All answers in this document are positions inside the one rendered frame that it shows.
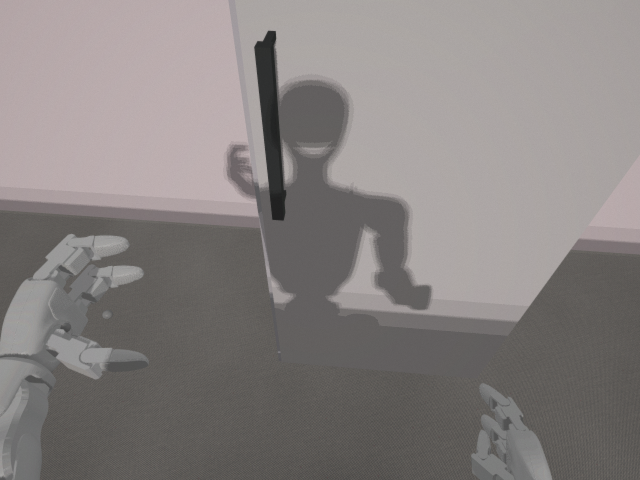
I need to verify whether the robot left forearm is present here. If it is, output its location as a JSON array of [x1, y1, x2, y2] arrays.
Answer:
[[0, 357, 56, 480]]

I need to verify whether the robot right hand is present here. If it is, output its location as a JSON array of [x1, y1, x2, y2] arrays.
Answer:
[[471, 383, 552, 480]]

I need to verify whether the robot left hand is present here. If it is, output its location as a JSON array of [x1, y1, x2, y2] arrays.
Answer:
[[0, 234, 149, 380]]

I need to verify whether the fridge door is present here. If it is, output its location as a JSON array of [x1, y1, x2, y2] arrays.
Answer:
[[235, 0, 640, 379]]

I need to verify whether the handle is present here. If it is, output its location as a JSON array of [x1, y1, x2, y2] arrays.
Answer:
[[254, 31, 286, 221]]

